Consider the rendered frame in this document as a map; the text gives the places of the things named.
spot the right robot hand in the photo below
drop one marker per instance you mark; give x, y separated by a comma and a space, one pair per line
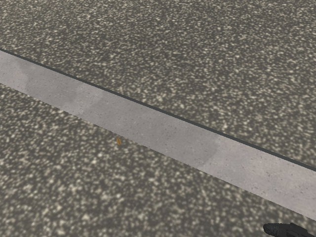
286, 230

